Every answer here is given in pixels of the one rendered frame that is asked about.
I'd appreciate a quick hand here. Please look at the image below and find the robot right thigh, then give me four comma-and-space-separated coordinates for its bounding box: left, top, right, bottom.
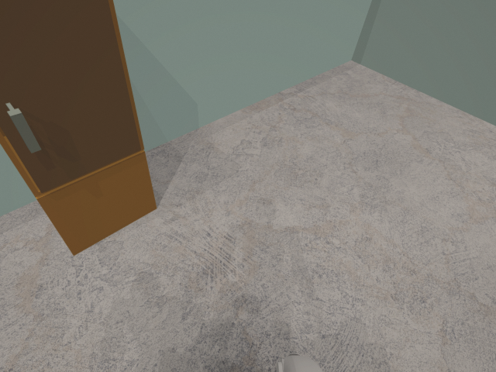
276, 355, 323, 372

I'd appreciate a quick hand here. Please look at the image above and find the handle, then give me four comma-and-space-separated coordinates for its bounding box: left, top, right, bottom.
6, 103, 41, 153

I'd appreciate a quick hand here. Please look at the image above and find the cupboard door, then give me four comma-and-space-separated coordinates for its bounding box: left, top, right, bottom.
0, 0, 141, 193

